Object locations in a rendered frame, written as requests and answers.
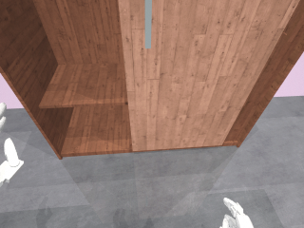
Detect robot right hand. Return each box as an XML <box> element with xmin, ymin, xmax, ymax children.
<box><xmin>219</xmin><ymin>198</ymin><xmax>254</xmax><ymax>228</ymax></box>

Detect robot left hand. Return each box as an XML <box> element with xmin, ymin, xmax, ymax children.
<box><xmin>0</xmin><ymin>103</ymin><xmax>24</xmax><ymax>187</ymax></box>

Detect wardrobe door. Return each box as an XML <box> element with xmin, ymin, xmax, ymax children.
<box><xmin>118</xmin><ymin>0</ymin><xmax>300</xmax><ymax>151</ymax></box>
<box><xmin>224</xmin><ymin>0</ymin><xmax>304</xmax><ymax>142</ymax></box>

